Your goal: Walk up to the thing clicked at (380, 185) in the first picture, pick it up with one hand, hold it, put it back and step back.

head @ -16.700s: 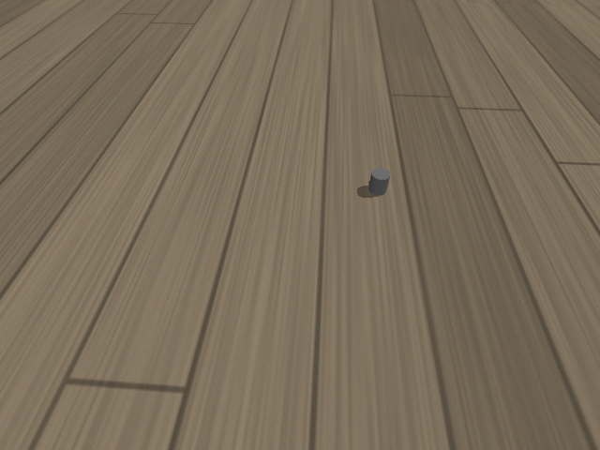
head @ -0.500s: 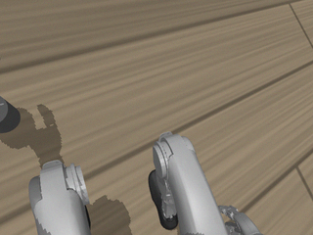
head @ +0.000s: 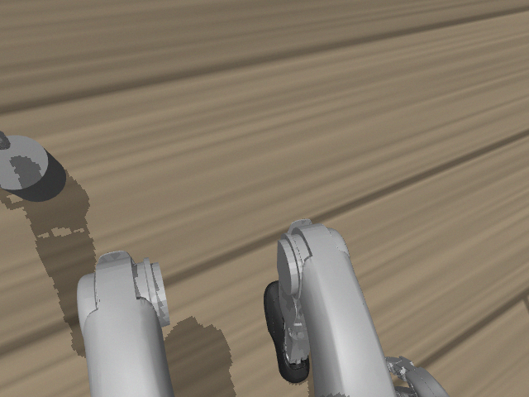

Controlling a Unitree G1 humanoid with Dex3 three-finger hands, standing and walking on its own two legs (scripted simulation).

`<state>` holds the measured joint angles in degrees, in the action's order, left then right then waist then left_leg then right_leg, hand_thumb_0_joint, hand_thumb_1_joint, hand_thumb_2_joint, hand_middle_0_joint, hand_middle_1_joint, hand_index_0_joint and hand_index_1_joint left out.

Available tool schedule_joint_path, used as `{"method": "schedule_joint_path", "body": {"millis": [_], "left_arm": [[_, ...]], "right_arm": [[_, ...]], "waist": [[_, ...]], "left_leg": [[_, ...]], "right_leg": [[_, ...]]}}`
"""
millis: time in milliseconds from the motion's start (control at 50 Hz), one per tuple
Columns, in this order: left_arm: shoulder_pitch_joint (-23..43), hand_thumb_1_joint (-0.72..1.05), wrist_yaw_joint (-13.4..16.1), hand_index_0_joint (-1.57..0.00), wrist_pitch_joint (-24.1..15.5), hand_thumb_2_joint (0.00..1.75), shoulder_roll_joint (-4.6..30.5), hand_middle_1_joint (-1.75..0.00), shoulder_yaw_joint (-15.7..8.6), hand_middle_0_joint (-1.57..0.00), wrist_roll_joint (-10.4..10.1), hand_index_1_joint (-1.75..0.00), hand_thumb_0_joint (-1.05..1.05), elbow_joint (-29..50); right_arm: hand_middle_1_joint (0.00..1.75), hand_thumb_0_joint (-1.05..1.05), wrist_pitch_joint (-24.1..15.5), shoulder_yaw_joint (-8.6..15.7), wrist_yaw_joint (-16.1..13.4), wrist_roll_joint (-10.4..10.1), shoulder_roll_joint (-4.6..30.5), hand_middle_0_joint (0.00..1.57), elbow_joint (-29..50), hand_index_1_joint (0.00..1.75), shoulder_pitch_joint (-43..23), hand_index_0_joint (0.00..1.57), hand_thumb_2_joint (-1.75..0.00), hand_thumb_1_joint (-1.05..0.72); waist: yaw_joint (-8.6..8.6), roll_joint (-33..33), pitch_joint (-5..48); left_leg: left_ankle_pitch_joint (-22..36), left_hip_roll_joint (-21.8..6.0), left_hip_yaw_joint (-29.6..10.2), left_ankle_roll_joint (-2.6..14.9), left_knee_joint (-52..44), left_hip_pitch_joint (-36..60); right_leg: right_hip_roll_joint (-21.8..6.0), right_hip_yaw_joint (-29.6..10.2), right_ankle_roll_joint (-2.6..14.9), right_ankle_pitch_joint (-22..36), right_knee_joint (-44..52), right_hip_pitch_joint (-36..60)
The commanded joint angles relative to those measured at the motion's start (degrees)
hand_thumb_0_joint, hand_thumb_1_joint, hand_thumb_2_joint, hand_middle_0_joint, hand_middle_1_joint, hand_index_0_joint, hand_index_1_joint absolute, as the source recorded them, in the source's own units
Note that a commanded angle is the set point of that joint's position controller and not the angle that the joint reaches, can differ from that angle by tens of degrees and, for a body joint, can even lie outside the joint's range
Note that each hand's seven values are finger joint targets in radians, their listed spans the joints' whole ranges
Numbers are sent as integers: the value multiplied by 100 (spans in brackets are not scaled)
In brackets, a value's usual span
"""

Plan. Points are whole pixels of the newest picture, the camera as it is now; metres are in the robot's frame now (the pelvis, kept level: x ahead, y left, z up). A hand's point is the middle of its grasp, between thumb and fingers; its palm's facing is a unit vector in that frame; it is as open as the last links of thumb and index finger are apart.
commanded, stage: approach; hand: left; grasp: from above
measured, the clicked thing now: (16, 172) +0.48 +0.34 -0.28
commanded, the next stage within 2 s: withdraw in 0.08 s
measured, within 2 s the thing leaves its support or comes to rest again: neither
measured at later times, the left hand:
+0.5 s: hand out of the picture +0.54 +0.33 -0.12, palm faces -0.33 -0.04 -0.94, open 13.8 cm
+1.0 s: hand out of the picture +0.45 +0.34 -0.16, palm faces -0.49 -0.09 -0.87, open 13.9 cm
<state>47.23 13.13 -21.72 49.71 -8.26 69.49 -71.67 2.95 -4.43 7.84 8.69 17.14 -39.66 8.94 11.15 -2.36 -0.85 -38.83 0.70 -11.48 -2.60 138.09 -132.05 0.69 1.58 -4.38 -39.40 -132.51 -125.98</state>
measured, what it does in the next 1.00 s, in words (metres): stands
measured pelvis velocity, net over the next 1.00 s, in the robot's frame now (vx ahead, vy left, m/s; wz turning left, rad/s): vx -0.01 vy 0.01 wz -0.02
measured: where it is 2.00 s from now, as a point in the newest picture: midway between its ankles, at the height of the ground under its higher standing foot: (223, 368)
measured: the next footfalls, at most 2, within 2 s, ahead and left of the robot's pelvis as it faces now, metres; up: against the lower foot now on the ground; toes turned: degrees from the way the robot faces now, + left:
none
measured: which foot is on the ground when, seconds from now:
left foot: down 0.00-1.00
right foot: down 0.00-1.00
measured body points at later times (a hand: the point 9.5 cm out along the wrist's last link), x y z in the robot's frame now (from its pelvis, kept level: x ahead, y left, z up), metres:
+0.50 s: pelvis +0.01 +0.01 +0.00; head +0.26 +0.08 +0.37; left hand +0.55 +0.32 -0.07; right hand +0.04 -0.26 -0.09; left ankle +0.08 +0.13 -0.30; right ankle +0.10 -0.14 -0.30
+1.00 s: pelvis -0.01 +0.01 +0.01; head +0.23 +0.12 +0.37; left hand +0.47 +0.34 -0.11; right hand +0.07 -0.28 -0.06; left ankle +0.08 +0.13 -0.30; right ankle +0.10 -0.14 -0.30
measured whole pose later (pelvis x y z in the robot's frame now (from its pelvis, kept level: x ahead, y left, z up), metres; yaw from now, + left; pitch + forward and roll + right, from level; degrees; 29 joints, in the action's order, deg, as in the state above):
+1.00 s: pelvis -0.01 +0.01 +0.01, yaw -1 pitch +31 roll -11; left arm 56.5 15.2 -26.4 53.5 -6.4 75.9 -80.4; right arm 4.9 -7.4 5.6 9.4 18.8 -37.2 5.6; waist 14.4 -3.4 -1.0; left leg -37.7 0.2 -10.8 -0.4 136.4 -130.7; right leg 0.9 1.7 -3.4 -37.9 -129.4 -123.6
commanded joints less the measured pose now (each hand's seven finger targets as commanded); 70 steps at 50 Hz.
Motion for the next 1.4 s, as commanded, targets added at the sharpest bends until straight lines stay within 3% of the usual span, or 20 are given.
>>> {"method": "schedule_joint_path", "body": {"millis": [0, 60, 140, 180, 240, 320, 440, 540, 640, 720, 800, 840, 900, 960, 1040, 1080, 1140, 1240, 1300, 1380], "left_arm": [[2411, -50, 932, -8, -266, 97, 919, -108, 67, -6, 92, -106, 0, 1160], [2964, -49, 1289, -9, 22, 100, 572, -109, 448, -7, 365, -107, 0, 169], [3712, -44, 1629, -12, 510, 110, 886, -117, 462, -10, 694, -116, 0, -444], [3932, -48, 1711, -8, 784, 94, 940, -108, 433, -6, 744, -105, 0, -800], [4218, -51, 1692, -9, 1104, 98, 1000, -109, 457, -6, 743, -107, 0, -1275], [4375, -52, 1530, -9, 1517, 99, 1505, -110, 238, -6, 662, -107, 0, -1280], [3360, -55, 543, -8, 2014, 100, 2139, -107, -149, -6, 234, -105, 0, 80], [2607, -53, -614, -6, 2005, 87, 2036, -102, -97, -3, -205, -98, 0, 504], [2554, -48, -1497, -9, 1225, 90, 1642, -110, 3, -6, -837, -106, 0, 1015], [2396, -47, -1675, -9, 274, 89, 1445, -109, 145, -6, -902, -105, 0, 813], [2451, -47, -1149, -10, -502, 90, 1691, -106, 155, -7, -388, -103, 0, 321], [2539, -50, -591, -9, -693, 96, 1626, -106, 199, -7, -54, -103, 0, -21], [3071, -51, 433, -9, -670, 97, 1984, -106, -126, -6, 425, -103, 0, 137], [3265, -50, 1175, -9, -418, 97, 1980, -105, -287, -7, 765, -102, 0, 385], [3707, -53, 1716, -8, 282, 98, 2175, -104, -648, -6, 803, -102, 0, 900], [3791, -53, 1806, -8, 751, 98, 1952, -103, -536, -6, 757, -102, 0, 803], [3987, -52, 1535, -8, 1333, 98, 1466, -104, -110, -6, 527, -102, 0, 425], [3294, -52, 399, -8, 1955, 99, 1525, -106, 32, -6, 83, -104, 0, 825], [2661, -52, -507, -9, 1969, 98, 949, -105, 373, -7, -313, -103, 0, 722], [1936, -52, -1463, -8, 1747, 98, 891, -105, 564, -7, -719, -103, 0, 1041]], "right_arm": [[30, 0, -41, 644, -84, 52, 1340, 20, -50, 30, 866, 20, -89, -90], [30, 0, -119, 595, -155, 80, 1370, 20, -307, 30, 821, 20, -89, -90], [30, 0, -232, 505, -210, 76, 1440, 20, -453, 30, 744, 20, -89, -90], [30, 0, -293, 421, -214, 86, 1432, 20, -453, 30, 757, 20, -90, -90], [30, 0, -376, 312, -229, 114, 1408, 20, -358, 30, 777, 20, -90, -91], [30, 0, -454, 214, -213, 81, 1460, 20, -34, 30, 848, 20, -90, -91], [30, 0, -191, 348, -207, -263, 1461, 20, 473, 30, 1081, 20, -90, -91], [30, 0, 104, 412, -227, -392, 1413, 20, 459, 30, 1483, 20, -90, -90], [30, 0, 133, 356, -350, -352, 1400, 20, 373, 30, 1633, 20, -90, -90], [30, 0, 120, 250, -470, -251, 1342, 20, 328, 30, 1488, 20, -90, -90], [30, 0, 191, 119, -488, -141, 1302, 20, 317, 30, 1200, 20, -90, -89], [30, 0, 243, 19, -448, -41, 1371, 20, 263, 30, 1026, 20, -89, -90], [30, 0, 294, 13, -304, 82, 1501, 20, 214, 30, 936, 20, -89, -90], [30, 0, 222, 201, -210, 144, 1561, 20, 118, 30, 834, 20, -90, -90], [30, 0, 25, 561, -177, 91, 1521, 20, 167, 30, 739, 20, -90, -91], [30, 0, -30, 634, -180, 41, 1452, 20, 160, 30, 656, 20, -90, -91], [30, 0, -115, 639, -186, -81, 1336, 20, 44, 30, 746, 20, -90, -91], [30, 0, -12, 766, -250, -327, 1291, 20, 129, 30, 1099, 20, -90, -90], [30, 0, 100, 699, -268, -406, 1206, 20, 208, 30, 1286, 20, -90, -90], [30, 0, 177, 650, -383, -562, 1170, 20, 382, 30, 1284, 20, -90, -90]], "waist": [[420, 2473, 4013], [657, 2231, 3580], [592, 2405, 3809], [617, 2592, 3876], [808, 2367, 3972], [716, 2543, 4307], [161, 2964, 5627], [256, 1927, 4463], [486, 1270, 3810], [491, 1460, 3387], [399, 1911, 3334], [491, 1857, 3278], [459, 2452, 3762], [511, 2830, 4267], [294, 3690, 4974], [280, 3737, 4937], [358, 3453, 4813], [97, 2780, 5308], [309, 1742, 4442], [188, 1088, 4157]], "left_leg": [[659, -81, 835, 235, -1477, 3476], [305, -73, 774, 265, -1554, 3263], [309, -46, 708, 269, -1621, 3339], [523, -23, 729, 272, -1611, 3422], [740, -23, 772, 340, -1427, 3185], [969, -44, 855, 365, -1388, 3174], [1838, -13, 919, 333, -1788, 3945], [1571, -43, 854, 450, -1985, 3247], [1317, -42, 792, 478, -1828, 2752], [1018, -65, 735, 399, -1780, 2907], [788, -138, 642, 345, -1918, 3200], [870, -138, 660, 365, -1749, 3221], [1307, -119, 661, 321, -1663, 3749], [1469, -113, 661, 281, -1689, 4117], [1109, -141, 686, 149, -2026, 4620], [694, -134, 748, 144, -2131, 4563], [259, -102, 776, 224, -2199, 4334], [708, -23, 732, 314, -2487, 4417], [883, -15, 646, 436, -2621, 3811], [1287, -57, 641, 512, -2754, 3568]], "right_leg": [[151, 796, 607, 895, 1296, 1178], [138, 882, 610, 678, 1318, 660], [96, 889, 606, 782, 1134, 493], [63, 855, 584, 977, 1032, 546], [95, 790, 588, 1212, 1073, 739], [104, 707, 608, 1418, 1163, 1158], [104, 587, 650, 1954, 1292, 2197], [108, 499, 547, 1712, 1813, 2367], [113, 535, 596, 1436, 2061, 2480], [89, 533, 649, 1106, 2049, 2114], [124, 629, 636, 962, 1785, 1740], [164, 724, 613, 1026, 1672, 1584], [164, 833, 605, 1328, 1384, 1476], [160, 918, 597, 1498, 1174, 1189], [44, 784, 637, 1245, 1022, 746], [16, 704, 647, 975, 1115, 638], [63, 624, 667, 762, 1455, 690], [117, 518, 671, 976, 1901, 1739], [98, 486, 578, 1124, 2244, 2038], [121, 414, 575, 1519, 2593, 2732]]}}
